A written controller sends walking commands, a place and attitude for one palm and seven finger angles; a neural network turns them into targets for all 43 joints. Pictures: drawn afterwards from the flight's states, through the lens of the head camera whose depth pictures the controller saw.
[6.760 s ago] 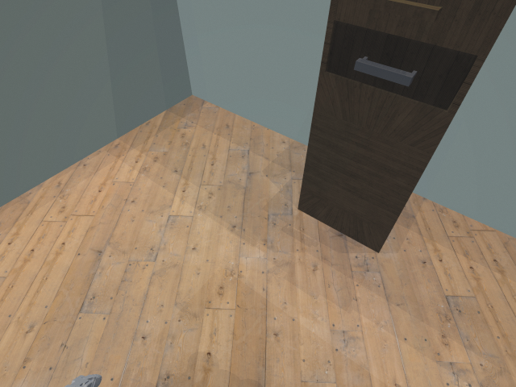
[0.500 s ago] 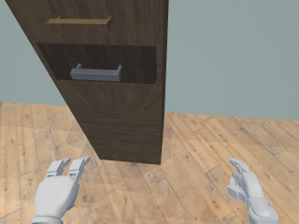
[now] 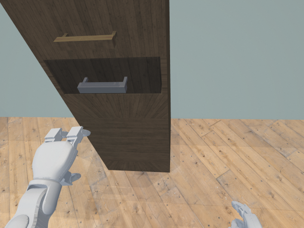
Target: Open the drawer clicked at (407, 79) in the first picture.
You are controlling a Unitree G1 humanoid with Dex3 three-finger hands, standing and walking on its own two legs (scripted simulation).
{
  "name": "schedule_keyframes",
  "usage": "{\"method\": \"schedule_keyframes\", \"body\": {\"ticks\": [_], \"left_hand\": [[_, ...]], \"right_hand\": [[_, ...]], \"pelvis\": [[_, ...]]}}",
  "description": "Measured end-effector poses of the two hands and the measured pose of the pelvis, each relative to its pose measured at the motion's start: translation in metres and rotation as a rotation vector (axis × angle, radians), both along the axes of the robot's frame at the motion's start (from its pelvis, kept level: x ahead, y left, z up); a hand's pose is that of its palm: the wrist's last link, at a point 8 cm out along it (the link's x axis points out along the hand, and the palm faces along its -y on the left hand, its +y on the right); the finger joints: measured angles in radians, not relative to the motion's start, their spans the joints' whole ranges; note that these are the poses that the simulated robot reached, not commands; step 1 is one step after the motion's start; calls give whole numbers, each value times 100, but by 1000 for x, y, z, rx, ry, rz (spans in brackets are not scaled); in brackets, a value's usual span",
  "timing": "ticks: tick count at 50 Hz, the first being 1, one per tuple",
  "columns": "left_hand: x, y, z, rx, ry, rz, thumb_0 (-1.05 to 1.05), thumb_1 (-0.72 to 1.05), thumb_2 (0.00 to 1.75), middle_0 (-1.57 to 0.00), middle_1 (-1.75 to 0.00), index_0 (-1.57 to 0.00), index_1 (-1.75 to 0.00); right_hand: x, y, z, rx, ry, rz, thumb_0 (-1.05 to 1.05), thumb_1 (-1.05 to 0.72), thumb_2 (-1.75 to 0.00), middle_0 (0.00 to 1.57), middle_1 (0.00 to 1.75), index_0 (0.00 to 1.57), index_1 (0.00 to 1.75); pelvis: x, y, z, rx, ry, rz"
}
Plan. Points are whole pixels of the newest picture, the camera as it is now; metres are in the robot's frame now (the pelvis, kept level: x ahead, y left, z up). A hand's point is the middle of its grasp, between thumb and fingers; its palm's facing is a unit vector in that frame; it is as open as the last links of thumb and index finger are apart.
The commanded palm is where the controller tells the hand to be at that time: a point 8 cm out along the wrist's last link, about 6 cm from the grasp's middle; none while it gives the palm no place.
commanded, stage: raise the hand with hooked fingers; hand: left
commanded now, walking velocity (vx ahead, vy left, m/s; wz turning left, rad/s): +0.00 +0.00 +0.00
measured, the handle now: (104, 83) +0.54 +0.24 +0.07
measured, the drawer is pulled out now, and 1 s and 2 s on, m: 0.00 0.00 0.00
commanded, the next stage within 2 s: move the hooked fingers above the handle in 0.98 s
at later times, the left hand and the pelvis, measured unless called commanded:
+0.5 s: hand (46, 119) +0.30 +0.27 +0.17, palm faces +0.13 -0.04 -0.99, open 13.7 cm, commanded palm +0.27 +0.27 +0.22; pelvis +0.00 +0.02 +0.02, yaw +1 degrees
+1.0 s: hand (52, 115) +0.30 +0.25 +0.18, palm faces +0.14 -0.05 -0.99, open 13.8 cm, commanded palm +0.26 +0.25 +0.24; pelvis -0.01 +0.01 +0.02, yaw +1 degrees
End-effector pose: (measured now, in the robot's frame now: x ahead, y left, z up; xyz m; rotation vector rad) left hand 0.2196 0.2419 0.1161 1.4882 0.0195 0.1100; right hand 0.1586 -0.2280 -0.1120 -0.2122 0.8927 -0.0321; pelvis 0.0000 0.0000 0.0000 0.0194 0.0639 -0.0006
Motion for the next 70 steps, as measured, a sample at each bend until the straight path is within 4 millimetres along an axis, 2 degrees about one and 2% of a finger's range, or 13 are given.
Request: {"method": "schedule_keyframes", "body": {"ticks": [3,7,14,19,25,32,35,40,46,53,60,65,70], "left_hand": [[4,9,10,6,-38,13,0,-5,49,-29,-91,-29,-91],[15,19,23,1,-64,38,0,-14,45,-30,-97,-29,-97],[36,21,53,10,-67,8,0,-30,38,-31,-107,-31,-107],[46,24,78,26,-73,-5,0,-40,34,-32,-114,-31,-114],[54,31,103,39,-65,5,0,-46,31,-32,-118,-32,-118],[63,30,124,58,-49,-21,0,-48,30,-32,-120,-32,-120],[66,28,124,44,-35,-28,0,-49,30,-32,-120,-32,-120],[62,19,113,30,-4,-68,0,-49,30,-32,-120,-32,-120],[54,8,111,32,-53,-111,0,-49,30,-32,-120,-32,-120],[52,14,119,37,-86,-36,0,-49,30,-32,-120,-32,-120],[53,8,110,44,-19,-45,0,-49,30,-32,-120,-32,-120],[65,4,102,46,6,-78,0,-49,30,-32,-120,-32,-120],[83,7,103,52,-4,-81,0,-49,30,-32,-120,-32,-120]], "right_hand": [[4,-2,4,-16,-3,-8,2,-90,-90,20,30,20,30],[19,5,13,-15,-41,-7,2,-91,-90,20,30,20,30],[53,35,36,30,-136,37,1,-91,-90,19,30,20,30],[66,56,46,71,-164,82,1,-91,-90,20,30,20,30],[64,65,44,92,-142,117,1,-90,-90,20,30,20,30],[45,52,34,75,-81,109,1,-90,-90,20,30,20,30],[35,41,30,71,-59,86,1,-90,-90,20,30,20,30],[20,24,26,50,-35,56,1,-90,-90,20,30,20,30],[12,11,24,29,-24,38,1,-91,-90,20,30,20,30],[18,13,26,50,-48,39,1,-91,-90,19,30,20,30],[30,22,33,65,-103,56,1,-91,-90,20,30,20,30],[29,25,35,54,-106,62,1,-91,-90,20,30,20,30],[18,20,30,41,-69,37,1,-90,-90,20,30,20,30]], "pelvis": [[1,6,2,-3,-8,3],[1,13,5,-5,-27,7],[3,21,11,-9,-61,9],[3,23,14,-12,-77,12],[1,22,16,-13,-86,20],[-3,19,18,-13,-88,26],[-4,18,18,-12,-84,21],[-6,15,18,-11,-79,14],[-9,11,18,-9,-80,15],[-13,7,18,-7,-84,18],[-16,5,17,-6,-91,22],[-18,3,17,-7,-87,30],[-18,4,17,-9,-72,28]]}}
